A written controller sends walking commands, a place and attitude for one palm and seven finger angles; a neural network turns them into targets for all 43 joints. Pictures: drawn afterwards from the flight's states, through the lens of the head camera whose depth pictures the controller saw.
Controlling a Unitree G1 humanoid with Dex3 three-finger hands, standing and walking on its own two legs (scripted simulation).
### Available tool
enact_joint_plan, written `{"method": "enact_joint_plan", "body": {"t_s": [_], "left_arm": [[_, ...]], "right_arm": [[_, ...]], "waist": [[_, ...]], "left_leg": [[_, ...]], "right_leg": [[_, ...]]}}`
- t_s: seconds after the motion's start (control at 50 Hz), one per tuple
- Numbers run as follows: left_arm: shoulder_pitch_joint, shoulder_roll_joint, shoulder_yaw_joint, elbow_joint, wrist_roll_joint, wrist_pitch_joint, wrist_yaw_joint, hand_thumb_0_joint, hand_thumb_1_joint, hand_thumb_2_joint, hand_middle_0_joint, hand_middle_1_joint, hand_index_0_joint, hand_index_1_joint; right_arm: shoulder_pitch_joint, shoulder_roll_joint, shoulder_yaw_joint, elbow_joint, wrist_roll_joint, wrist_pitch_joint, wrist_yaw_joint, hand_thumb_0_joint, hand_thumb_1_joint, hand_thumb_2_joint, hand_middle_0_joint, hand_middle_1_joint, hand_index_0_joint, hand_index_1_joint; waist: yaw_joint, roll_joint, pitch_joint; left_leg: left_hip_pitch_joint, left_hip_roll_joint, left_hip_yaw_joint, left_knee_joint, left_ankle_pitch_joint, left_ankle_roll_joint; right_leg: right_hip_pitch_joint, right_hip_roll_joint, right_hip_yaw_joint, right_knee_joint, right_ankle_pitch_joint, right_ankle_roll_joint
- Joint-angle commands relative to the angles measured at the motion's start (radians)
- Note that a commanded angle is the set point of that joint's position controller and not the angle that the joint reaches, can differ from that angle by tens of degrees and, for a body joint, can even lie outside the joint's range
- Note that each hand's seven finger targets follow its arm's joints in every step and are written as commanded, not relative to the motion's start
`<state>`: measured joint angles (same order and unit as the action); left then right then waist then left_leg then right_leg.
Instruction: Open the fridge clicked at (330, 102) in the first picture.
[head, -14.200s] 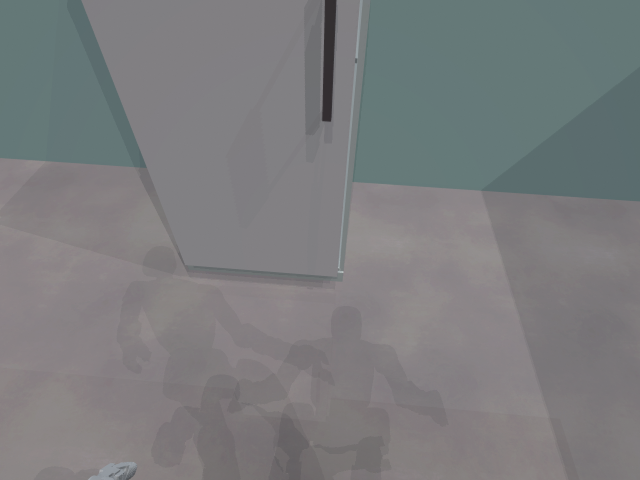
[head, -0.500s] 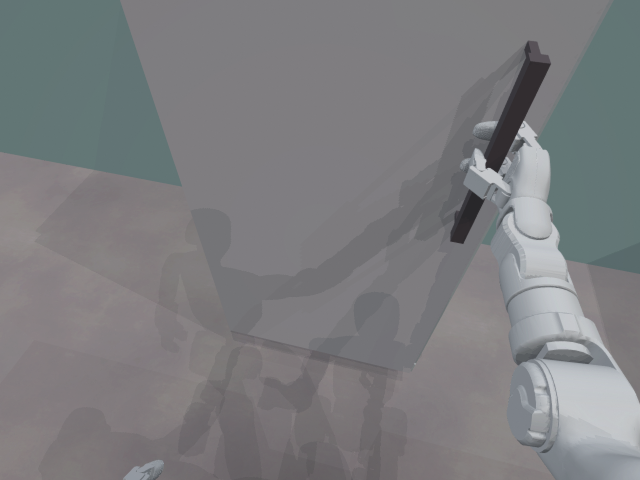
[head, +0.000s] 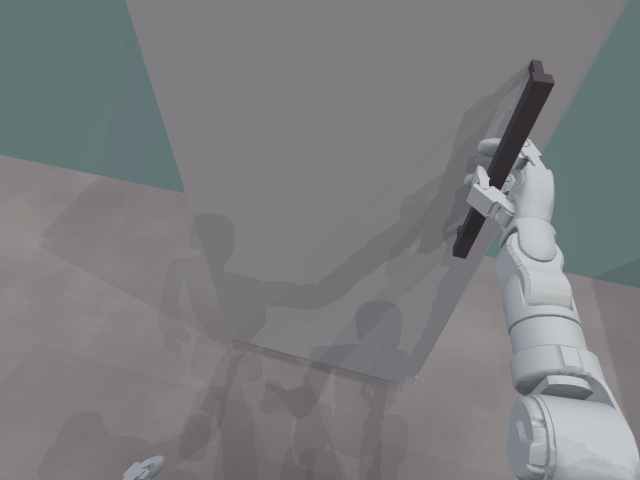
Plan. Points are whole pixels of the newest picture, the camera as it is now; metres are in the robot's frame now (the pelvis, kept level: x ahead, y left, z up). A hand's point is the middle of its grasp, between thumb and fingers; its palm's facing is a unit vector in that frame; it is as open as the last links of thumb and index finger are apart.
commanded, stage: grip the handle and tug to test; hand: right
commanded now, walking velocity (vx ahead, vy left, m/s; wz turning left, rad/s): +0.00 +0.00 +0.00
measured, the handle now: (491, 174) +0.50 -0.16 +0.14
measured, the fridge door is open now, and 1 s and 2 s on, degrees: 0 16 47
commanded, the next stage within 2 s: pull the door a little, standing still in 0.04 s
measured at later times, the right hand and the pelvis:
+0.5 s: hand (476, 195) +0.44 -0.13 +0.16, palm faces +0.14 +0.99 +0.02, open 5.9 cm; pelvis +0.03 +0.00 +0.01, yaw +1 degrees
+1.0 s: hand (451, 280) +0.31 -0.09 +0.15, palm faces +0.04 +0.98 -0.18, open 6.5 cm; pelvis +0.05 +0.02 +0.00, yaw -3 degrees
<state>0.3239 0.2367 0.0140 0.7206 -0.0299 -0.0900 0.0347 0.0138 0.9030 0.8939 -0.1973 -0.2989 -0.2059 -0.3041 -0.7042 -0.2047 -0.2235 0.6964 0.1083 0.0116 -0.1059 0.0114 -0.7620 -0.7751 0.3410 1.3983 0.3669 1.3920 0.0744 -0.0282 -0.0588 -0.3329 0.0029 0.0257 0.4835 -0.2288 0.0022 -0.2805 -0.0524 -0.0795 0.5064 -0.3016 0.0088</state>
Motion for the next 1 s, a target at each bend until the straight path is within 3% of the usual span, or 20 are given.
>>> {"method": "enact_joint_plan", "body": {"t_s": [0.0,0.06,0.08,0.12,0.18,0.24,0.38,0.46,0.58,0.66,0.68,0.7,0.72,0.76,0.78,0.82,0.86,0.9,0.94,0.98], "left_arm": [[-0.054,0.129,0.044,-0.138,-0.010,-0.035,0.009,0.000,0.900,0.900,-0.200,-0.300,-0.200,-0.300],[-0.064,0.127,0.043,-0.137,-0.011,-0.023,0.013,0.000,0.900,0.900,-0.200,-0.300,-0.200,-0.300],[-0.067,0.134,0.045,-0.135,-0.009,-0.017,0.018,0.000,0.900,0.900,-0.200,-0.300,-0.200,-0.300],[-0.076,0.121,0.041,-0.142,-0.008,-0.011,0.020,0.000,0.900,0.900,-0.200,-0.300,-0.200,-0.300],[-0.063,0.130,0.040,-0.111,-0.001,0.006,0.030,0.000,0.900,0.900,-0.200,-0.300,-0.200,-0.300],[-0.074,0.116,0.039,-0.126,0.001,0.009,0.028,0.000,0.900,0.900,-0.200,-0.300,-0.200,-0.300],[-0.115,0.112,0.038,-0.174,-0.003,0.016,0.017,0.000,0.900,0.900,-0.200,-0.300,-0.200,-0.300],[-0.151,0.101,0.034,-0.207,-0.008,0.018,0.010,0.000,0.900,0.900,-0.200,-0.300,-0.200,-0.300],[-0.224,0.089,0.025,-0.269,-0.010,0.038,-0.006,0.000,0.900,0.900,-0.200,-0.300,-0.200,-0.300],[-0.266,0.074,0.015,-0.297,-0.004,0.050,-0.018,0.000,0.900,0.900,-0.200,-0.300,-0.200,-0.300],[-0.278,0.078,0.014,-0.298,-0.003,0.054,-0.017,0.000,0.900,0.900,-0.200,-0.300,-0.200,-0.300],[-0.256,0.127,0.008,-0.303,0.017,0.076,0.022,0.000,0.900,0.900,-0.200,-0.300,-0.200,-0.300],[-0.248,0.085,0.003,-0.280,0.028,0.087,0.036,0.000,0.900,0.900,-0.200,-0.300,-0.200,-0.300],[-0.244,0.060,-0.018,-0.301,0.040,0.094,0.041,0.000,0.900,0.900,-0.200,-0.300,-0.200,-0.300],[-0.239,0.064,-0.016,-0.305,0.040,0.095,0.046,0.000,0.900,0.900,-0.200,-0.300,-0.200,-0.300],[-0.220,0.073,-0.012,-0.322,0.043,0.103,0.044,0.000,0.900,0.900,-0.200,-0.300,-0.200,-0.300],[-0.231,0.070,-0.013,-0.342,0.050,0.101,0.030,0.000,0.900,0.900,-0.200,-0.300,-0.200,-0.300],[-0.247,0.070,-0.011,-0.351,0.058,0.096,0.014,0.000,0.900,0.900,-0.200,-0.300,-0.200,-0.300],[-0.258,0.066,-0.014,-0.355,0.062,0.088,0.004,0.000,0.900,0.900,-0.200,-0.300,-0.200,-0.300],[-0.253,0.071,-0.010,-0.355,0.057,0.083,0.004,0.000,0.900,0.900,-0.200,-0.300,-0.200,-0.300]], "right_arm": [[-0.251,-0.097,0.015,-0.373,0.012,-0.033,0.017,0.000,-0.900,-0.900,0.450,1.400,0.450,1.400],[-0.241,-0.074,0.030,-0.406,0.013,0.013,0.010,0.000,-0.900,-0.900,0.450,1.400,0.450,1.400],[-0.239,-0.109,0.002,-0.403,0.008,0.025,0.004,0.000,-0.900,-0.900,0.450,1.400,0.450,1.400],[-0.245,-0.065,0.042,-0.458,0.002,0.045,0.001,0.000,-0.900,-0.900,0.450,1.400,0.450,1.400],[-0.359,-0.104,0.022,-0.399,-0.008,0.076,-0.015,0.000,-0.900,-0.900,0.450,1.400,0.450,1.400],[-0.295,-0.060,0.039,-0.434,-0.003,0.082,-0.013,0.000,-0.900,-0.900,0.450,1.400,0.450,1.400],[-0.094,-0.024,0.057,-0.560,0.011,0.078,0.008,0.000,-0.900,-0.900,0.450,1.400,0.450,1.400],[0.043,-0.009,0.069,-0.721,0.019,0.089,0.020,0.000,-0.900,-0.900,0.450,1.400,0.450,1.400],[0.402,0.019,0.102,-1.004,0.022,0.158,0.025,0.000,-0.900,-0.900,0.450,1.400,0.450,1.400],[0.604,0.063,0.168,-1.261,0.015,0.212,0.014,0.000,-0.900,-0.900,0.450,1.400,0.450,1.400],[0.624,0.040,0.166,-1.307,0.008,0.219,0.008,0.000,-0.900,-0.900,0.450,1.400,0.450,1.400],[0.335,-0.229,0.080,-1.267,-0.052,0.105,0.002,0.000,-0.900,-0.900,0.450,1.400,0.450,1.400],[0.490,-0.114,0.133,-1.144,-0.062,0.073,0.006,0.000,-0.900,-0.900,0.450,1.400,0.450,1.400],[0.591,-0.044,0.225,-1.210,-0.070,0.006,0.017,0.000,-0.900,-0.900,0.450,1.400,0.450,1.400],[0.587,-0.056,0.226,-1.260,-0.072,-0.020,0.018,0.000,-0.900,-0.900,0.450,1.400,0.450,1.400],[0.644,-0.053,0.233,-1.286,-0.074,-0.037,0.019,0.000,-0.900,-0.900,0.450,1.400,0.450,1.400],[0.672,-0.022,0.264,-1.336,-0.076,-0.048,0.027,0.000,-0.900,-0.900,0.450,1.400,0.450,1.400],[0.702,-0.011,0.271,-1.345,-0.087,-0.054,0.024,0.000,-0.900,-0.900,0.450,1.400,0.450,1.400],[0.738,-0.012,0.269,-1.357,-0.097,-0.065,0.024,0.000,-0.900,-0.900,0.450,1.400,0.450,1.400],[0.773,-0.021,0.260,-1.375,-0.104,-0.079,0.025,0.000,-0.900,-0.900,0.450,1.400,0.450,1.400]], "waist": [[-0.082,0.022,-0.367],[-0.074,0.046,-0.330],[-0.075,0.060,-0.324],[-0.073,0.016,-0.341],[-0.041,0.066,-0.298],[-0.063,0.012,-0.349],[-0.105,0.047,-0.375],[-0.130,0.009,-0.380],[-0.163,0.018,-0.329],[-0.153,0.023,-0.283],[-0.149,0.038,-0.262],[-0.049,0.069,-0.182],[-0.052,0.110,-0.174],[-0.058,0.091,-0.188],[-0.055,0.068,-0.213],[-0.041,-0.002,-0.247],[-0.036,-0.102,-0.218],[-0.041,-0.161,-0.159],[-0.040,-0.125,-0.133],[-0.038,-0.095,-0.147]], "left_leg": [[0.283,-0.025,0.016,0.000,0.514,0.020],[0.276,-0.027,0.021,-0.013,0.521,0.017],[0.282,-0.027,0.017,-0.016,0.524,0.017],[0.289,-0.024,0.019,-0.012,0.547,0.018],[0.256,-0.023,0.018,-0.023,0.542,0.014],[0.284,-0.019,0.020,-0.010,0.580,0.019],[0.351,-0.017,0.024,-0.008,0.653,0.023],[0.382,-0.017,0.027,-0.011,0.674,0.026],[0.412,-0.010,0.029,-0.018,0.692,0.027],[0.392,-0.007,0.033,-0.014,0.705,0.022],[0.384,-0.006,0.032,-0.013,0.698,0.022],[0.234,0.095,-0.057,-0.043,0.700,0.021],[0.205,0.136,-0.042,-0.036,0.680,0.030],[0.202,0.158,-0.031,0.013,0.670,0.038],[0.205,0.149,-0.012,0.051,0.684,0.031],[0.132,0.100,0.031,0.147,0.624,-0.002],[-0.019,0.021,0.042,0.191,0.242,-0.033],[-0.111,-0.009,0.035,0.196,-0.038,-0.034],[-0.114,-0.009,0.031,0.136,-0.044,-0.028],[-0.036,0.003,0.034,0.068,0.134,-0.022]], "right_leg": [[0.131,0.031,0.031,-0.027,0.553,-0.010],[0.138,0.029,0.029,-0.033,0.551,-0.010],[0.137,0.031,0.027,-0.033,0.540,-0.013],[0.163,0.029,0.028,-0.035,0.594,-0.009],[0.157,0.031,0.034,-0.028,0.558,-0.012],[0.186,0.033,0.034,-0.023,0.630,-0.005],[0.211,0.025,0.029,-0.030,0.716,0.003],[0.228,0.021,0.022,-0.041,0.752,0.009],[0.209,0.022,0.013,-0.053,0.727,0.001],[0.207,0.023,0.015,-0.046,0.706,-0.006],[0.202,0.020,0.018,-0.042,0.689,-0.008],[0.143,-0.020,0.028,0.050,0.564,-0.035],[0.128,-0.013,0.047,0.086,0.464,-0.034],[0.114,-0.017,0.057,0.084,0.416,-0.034],[0.140,-0.025,0.061,0.077,0.502,-0.034],[0.242,-0.066,0.092,0.073,0.836,-0.040],[0.357,-0.132,0.179,0.043,1.145,-0.061],[0.383,-0.175,0.241,0.021,1.246,-0.079],[0.365,-0.180,0.267,0.033,1.221,-0.078],[0.321,-0.153,0.237,0.068,1.140,-0.059]]}}
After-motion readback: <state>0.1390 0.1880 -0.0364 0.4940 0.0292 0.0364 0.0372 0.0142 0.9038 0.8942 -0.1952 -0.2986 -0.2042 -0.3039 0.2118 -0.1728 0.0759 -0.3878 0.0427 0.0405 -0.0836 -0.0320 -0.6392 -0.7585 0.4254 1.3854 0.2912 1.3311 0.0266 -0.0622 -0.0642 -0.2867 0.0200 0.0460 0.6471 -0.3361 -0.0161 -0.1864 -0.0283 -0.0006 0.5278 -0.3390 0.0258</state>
